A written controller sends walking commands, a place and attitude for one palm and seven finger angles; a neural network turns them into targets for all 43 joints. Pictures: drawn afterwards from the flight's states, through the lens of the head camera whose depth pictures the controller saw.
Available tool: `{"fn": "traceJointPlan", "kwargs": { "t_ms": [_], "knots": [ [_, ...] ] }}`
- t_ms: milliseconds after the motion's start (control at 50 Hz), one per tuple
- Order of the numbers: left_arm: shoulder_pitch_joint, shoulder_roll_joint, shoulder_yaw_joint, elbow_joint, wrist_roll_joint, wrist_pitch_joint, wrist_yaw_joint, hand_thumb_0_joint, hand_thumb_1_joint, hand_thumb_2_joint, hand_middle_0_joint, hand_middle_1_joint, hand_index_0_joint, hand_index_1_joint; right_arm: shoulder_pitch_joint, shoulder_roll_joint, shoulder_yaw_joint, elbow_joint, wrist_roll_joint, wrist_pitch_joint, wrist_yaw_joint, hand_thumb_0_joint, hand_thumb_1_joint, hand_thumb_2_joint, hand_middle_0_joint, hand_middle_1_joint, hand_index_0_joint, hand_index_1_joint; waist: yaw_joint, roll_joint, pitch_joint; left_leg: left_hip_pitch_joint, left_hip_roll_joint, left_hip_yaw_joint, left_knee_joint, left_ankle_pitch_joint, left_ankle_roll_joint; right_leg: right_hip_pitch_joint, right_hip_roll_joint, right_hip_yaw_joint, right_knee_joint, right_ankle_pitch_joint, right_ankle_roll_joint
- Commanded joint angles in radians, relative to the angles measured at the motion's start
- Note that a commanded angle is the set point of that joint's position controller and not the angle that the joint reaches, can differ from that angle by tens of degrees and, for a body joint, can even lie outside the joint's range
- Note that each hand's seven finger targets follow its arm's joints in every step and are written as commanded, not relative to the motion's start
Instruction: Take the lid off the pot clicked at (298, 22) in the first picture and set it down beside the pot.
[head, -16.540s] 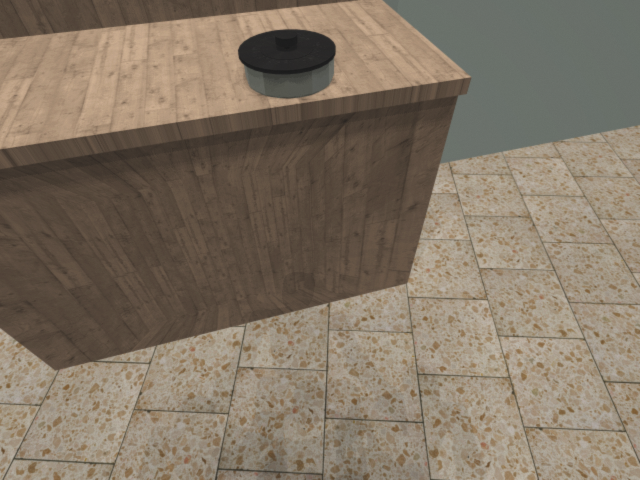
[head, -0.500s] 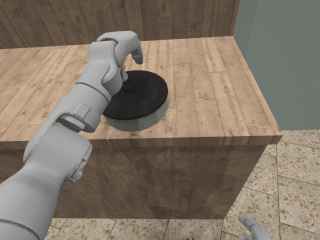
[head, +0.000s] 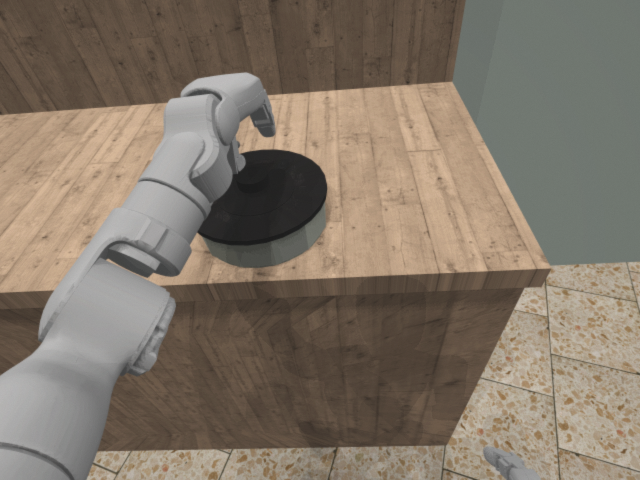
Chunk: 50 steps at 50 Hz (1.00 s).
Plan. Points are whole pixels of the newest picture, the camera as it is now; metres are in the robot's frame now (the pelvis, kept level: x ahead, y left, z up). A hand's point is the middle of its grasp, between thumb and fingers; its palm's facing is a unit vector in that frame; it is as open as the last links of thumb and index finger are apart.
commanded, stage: lower the open fingers around the knob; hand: left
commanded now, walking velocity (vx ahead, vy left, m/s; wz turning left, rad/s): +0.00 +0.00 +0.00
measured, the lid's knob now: (252, 178) +0.48 +0.11 +0.15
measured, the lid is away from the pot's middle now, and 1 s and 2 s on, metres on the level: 0.00 0.00 0.00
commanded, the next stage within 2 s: close the fingers and squeeze the knob in 1.06 s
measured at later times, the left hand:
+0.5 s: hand (244, 161) +0.45 +0.10 +0.20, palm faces -0.29 -0.08 -0.95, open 9.8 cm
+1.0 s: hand (242, 181) +0.44 +0.11 +0.18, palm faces -0.31 -0.07 -0.95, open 9.9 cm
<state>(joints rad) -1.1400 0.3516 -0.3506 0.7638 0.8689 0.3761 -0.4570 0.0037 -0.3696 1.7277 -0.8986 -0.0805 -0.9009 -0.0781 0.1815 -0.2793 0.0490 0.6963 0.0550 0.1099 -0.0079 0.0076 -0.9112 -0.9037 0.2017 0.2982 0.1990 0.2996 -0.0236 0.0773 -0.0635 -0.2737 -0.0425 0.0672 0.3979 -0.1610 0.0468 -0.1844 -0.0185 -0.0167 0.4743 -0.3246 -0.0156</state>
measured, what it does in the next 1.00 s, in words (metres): stands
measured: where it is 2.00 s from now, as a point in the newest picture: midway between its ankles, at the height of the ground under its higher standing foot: outside the picture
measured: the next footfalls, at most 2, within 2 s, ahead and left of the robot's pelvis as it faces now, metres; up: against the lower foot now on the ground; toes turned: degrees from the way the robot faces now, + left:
none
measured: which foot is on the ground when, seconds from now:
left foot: down 0.00-1.00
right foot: down 0.00-1.00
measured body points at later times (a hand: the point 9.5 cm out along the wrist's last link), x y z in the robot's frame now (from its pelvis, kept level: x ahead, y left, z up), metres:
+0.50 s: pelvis +0.01 +0.00 +0.00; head +0.00 -0.04 +0.45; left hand +0.46 +0.10 +0.26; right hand +0.14 -0.24 -0.13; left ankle +0.03 +0.10 -0.74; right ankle -0.05 -0.11 -0.74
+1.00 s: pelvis +0.00 +0.00 +0.00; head +0.00 -0.04 +0.45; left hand +0.45 +0.11 +0.23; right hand +0.15 -0.24 -0.13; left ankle +0.03 +0.10 -0.74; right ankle -0.05 -0.11 -0.74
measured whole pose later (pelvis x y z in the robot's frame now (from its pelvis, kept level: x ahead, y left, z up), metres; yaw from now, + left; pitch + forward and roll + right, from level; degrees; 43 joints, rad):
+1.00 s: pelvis +0.00 +0.00 +0.00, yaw +0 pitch +3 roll +1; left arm -1.06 0.32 -0.38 0.79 0.84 0.38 -0.45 0.00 -0.37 1.73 -0.88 -0.08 -0.88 -0.07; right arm 0.17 -0.28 0.05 0.69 0.05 0.12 -0.01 0.01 -0.91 -0.90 0.20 0.30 0.20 0.30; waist -0.03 0.07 -0.07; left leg -0.29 -0.04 0.06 0.42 -0.18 0.05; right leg -0.19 -0.02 -0.02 0.47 -0.33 -0.02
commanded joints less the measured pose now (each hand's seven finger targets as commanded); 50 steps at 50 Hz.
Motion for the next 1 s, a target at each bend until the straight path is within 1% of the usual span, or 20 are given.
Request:
{"fn": "traceJointPlan", "kwargs": {
  "t_ms": [0,40,120,140,180,260,300,380,400,440,480,580,620,680,720,740,780,840,880,980],
  "knots": [
    [-0.551,0.183,0.067,-0.148,0.023,0.003,0.031,0.000,-0.382,1.731,-0.890,-0.081,-0.890,-0.081,-0.136,-0.096,-0.030,-0.146,0.008,-0.038,-0.009,0.000,-0.900,-0.900,0.200,0.300,0.200,0.300,0.002,-0.168,-0.290,0.251,-0.029,-0.048,0.017,0.217,0.036,-0.056,0.042,0.010,-0.064,0.370,-0.017],
    [-0.578,0.215,0.088,-0.195,0.018,-0.005,0.029,0.000,-0.382,1.731,-0.890,-0.081,-0.890,-0.081,-0.138,-0.100,-0.035,-0.149,0.005,-0.041,-0.012,0.000,-0.900,-0.900,0.200,0.300,0.200,0.300,0.004,-0.154,-0.333,0.273,-0.028,-0.051,0.027,0.233,0.037,-0.042,0.040,0.016,-0.062,0.387,-0.019],
    [-0.588,0.157,0.047,-0.108,0.003,0.016,0.021,0.000,-0.382,1.731,-0.890,-0.081,-0.890,-0.081,-0.122,-0.096,-0.029,-0.129,0.007,-0.043,-0.015,0.000,-0.900,-0.900,0.200,0.300,0.200,0.300,-0.011,-0.154,-0.290,0.265,-0.032,-0.059,0.018,0.199,0.033,-0.083,0.046,0.007,-0.064,0.355,-0.019],
    [-0.584,0.193,0.078,-0.104,-0.001,0.015,0.021,0.000,-0.382,1.731,-0.890,-0.081,-0.890,-0.081,-0.116,-0.104,-0.033,-0.123,0.002,-0.041,-0.015,0.000,-0.900,-0.900,0.200,0.300,0.200,0.300,-0.008,-0.155,-0.300,0.262,-0.030,-0.060,0.021,0.196,0.033,-0.072,0.042,0.010,-0.066,0.360,-0.021],
    [-0.614,0.155,0.045,-0.116,0.003,0.012,0.017,0.000,-0.382,1.731,-0.890,-0.081,-0.890,-0.081,-0.123,-0.096,-0.029,-0.130,0.002,-0.045,-0.017,0.000,-0.900,-0.900,0.200,0.300,0.200,0.300,-0.014,-0.160,-0.320,0.274,-0.032,-0.056,0.020,0.201,0.034,-0.070,0.042,0.010,-0.062,0.367,-0.018],
    [-0.565,0.199,0.086,-0.076,0.015,0.011,0.017,0.000,-0.382,1.731,-0.890,-0.081,-0.890,-0.081,-0.115,-0.102,-0.029,-0.129,-0.003,-0.042,-0.015,0.000,-0.900,-0.900,0.200,0.300,0.200,0.300,-0.002,-0.169,-0.338,0.256,-0.033,-0.056,0.032,0.233,0.036,-0.042,0.042,0.014,-0.052,0.411,-0.021],
    [-0.567,0.125,0.032,-0.072,0.007,0.017,0.012,0.000,-0.382,1.731,-0.890,-0.081,-0.890,-0.081,-0.110,-0.098,-0.030,-0.126,0.001,-0.036,-0.013,0.000,-0.900,-0.900,0.200,0.300,0.200,0.300,-0.014,-0.165,-0.307,0.265,-0.031,-0.055,0.030,0.245,0.034,-0.072,0.046,0.004,-0.056,0.407,-0.019],
    [-0.584,0.219,0.112,-0.142,0.013,0.001,0.018,0.000,-0.382,1.731,-0.890,-0.081,-0.890,-0.081,-0.112,-0.099,-0.033,-0.143,-0.010,-0.047,-0.014,0.000,-0.900,-0.900,0.200,0.300,0.200,0.300,0.007,-0.156,-0.407,0.288,-0.034,-0.057,0.041,0.297,0.040,-0.006,0.042,0.018,-0.040,0.468,-0.020],
    [-0.559,0.175,0.075,-0.123,0.012,0.004,0.014,0.000,-0.382,1.731,-0.890,-0.081,-0.890,-0.081,-0.115,-0.095,-0.032,-0.143,-0.006,-0.045,-0.013,0.000,-0.900,-0.900,0.200,0.300,0.200,0.300,0.000,-0.148,-0.380,0.282,-0.034,-0.053,0.042,0.302,0.039,-0.024,0.043,0.015,-0.042,0.464,-0.019],
    [-0.487,0.228,0.130,-0.095,0.009,0.004,0.019,0.000,-0.382,1.731,-0.890,-0.081,-0.890,-0.081,-0.088,-0.108,-0.039,-0.135,-0.009,-0.039,-0.010,0.000,-0.900,-0.900,0.200,0.300,0.200,0.300,0.012,-0.178,-0.360,0.264,-0.030,-0.053,0.044,0.307,0.039,-0.009,0.043,0.012,-0.046,0.474,-0.019],
    [-0.476,0.188,0.094,-0.092,0.007,0.002,0.015,0.000,-0.382,1.731,-0.890,-0.081,-0.890,-0.081,-0.102,-0.103,-0.034,-0.146,-0.004,-0.036,-0.011,0.000,-0.900,-0.900,0.200,0.300,0.200,0.300,0.007,-0.196,-0.324,0.245,-0.033,-0.045,0.035,0.292,0.041,-0.020,0.044,0.009,-0.050,0.471,-0.014],
    [-0.496,0.216,0.110,-0.169,0.000,-0.007,0.016,0.000,-0.382,1.731,-0.890,-0.081,-0.890,-0.081,-0.108,-0.104,-0.041,-0.151,-0.004,-0.040,-0.014,0.000,-0.900,-0.900,0.200,0.300,0.200,0.300,0.001,-0.171,-0.359,0.284,-0.032,-0.043,0.047,0.318,0.047,-0.017,0.046,0.016,-0.051,0.491,-0.013],
    [-0.481,0.160,0.061,-0.147,-0.002,-0.001,0.014,0.000,-0.382,1.731,-0.890,-0.081,-0.890,-0.081,-0.101,-0.102,-0.042,-0.144,0.001,-0.039,-0.014,0.000,-0.900,-0.900,0.200,0.300,0.200,0.300,-0.011,-0.159,-0.333,0.290,-0.030,-0.049,0.047,0.320,0.044,-0.054,0.052,0.008,-0.053,0.462,-0.015],
    [-0.511,0.163,0.070,-0.236,-0.008,-0.010,0.021,0.000,-0.382,1.731,-0.890,-0.081,-0.890,-0.081,-0.110,-0.100,-0.048,-0.153,-0.001,-0.052,-0.008,0.000,-0.900,-0.900,0.200,0.300,0.200,0.300,-0.010,-0.111,-0.397,0.346,-0.026,-0.061,0.060,0.371,0.043,-0.057,0.053,0.011,-0.043,0.467,-0.019],
    [-0.424,0.144,0.061,-0.153,-0.004,0.005,0.021,0.000,-0.382,1.731,-0.890,-0.081,-0.890,-0.081,-0.097,-0.102,-0.046,-0.140,0.001,-0.043,-0.006,0.000,-0.900,-0.900,0.200,0.300,0.200,0.300,-0.008,-0.142,-0.348,0.313,-0.027,-0.061,0.059,0.355,0.040,-0.072,0.058,0.002,-0.046,0.450,-0.019],
    [-0.416,0.172,0.087,-0.134,-0.008,0.005,0.023,0.000,-0.382,1.731,-0.890,-0.081,-0.890,-0.081,-0.084,-0.111,-0.050,-0.129,-0.001,-0.037,-0.006,0.000,-0.900,-0.900,0.200,0.300,0.200,0.300,-0.007,-0.163,-0.322,0.291,-0.026,-0.056,0.055,0.318,0.039,-0.070,0.055,0.001,-0.054,0.443,-0.020],
    [-0.434,0.137,0.051,-0.115,-0.006,0.004,0.029,0.000,-0.382,1.731,-0.890,-0.081,-0.890,-0.081,-0.094,-0.103,-0.042,-0.131,0.002,-0.032,-0.010,0.000,-0.900,-0.900,0.200,0.300,0.200,0.300,-0.012,-0.165,-0.303,0.278,-0.030,-0.056,0.044,0.280,0.039,-0.080,0.058,-0.002,-0.054,0.420,-0.020],
    [-0.446,0.180,0.089,-0.129,-0.002,0.000,0.042,0.000,-0.382,1.731,-0.890,-0.081,-0.890,-0.081,-0.089,-0.112,-0.045,-0.128,-0.005,-0.029,-0.012,0.000,-0.900,-0.900,0.200,0.300,0.200,0.300,-0.005,-0.150,-0.347,0.284,-0.028,-0.060,0.045,0.280,0.036,-0.058,0.053,0.003,-0.048,0.429,-0.023],
    [-0.419,0.119,0.046,-0.119,-0.005,0.003,0.037,0.000,-0.382,1.731,-0.890,-0.081,-0.890,-0.081,-0.103,-0.099,-0.041,-0.139,-0.001,-0.029,-0.010,0.000,-0.900,-0.900,0.200,0.300,0.200,0.300,-0.009,-0.151,-0.337,0.288,-0.028,-0.057,0.046,0.298,0.037,-0.065,0.054,0.001,-0.047,0.434,-0.020],
    [-0.421,0.174,0.084,-0.082,-0.003,0.004,0.040,0.000,-0.382,1.731,-0.890,-0.081,-0.890,-0.081,-0.100,-0.103,-0.036,-0.135,-0.003,-0.022,-0.016,0.000,-0.900,-0.900,0.200,0.300,0.200,0.300,-0.007,-0.182,-0.298,0.252,-0.031,-0.052,0.036,0.244,0.037,-0.057,0.054,0.002,-0.058,0.420,-0.017]
  ]
}}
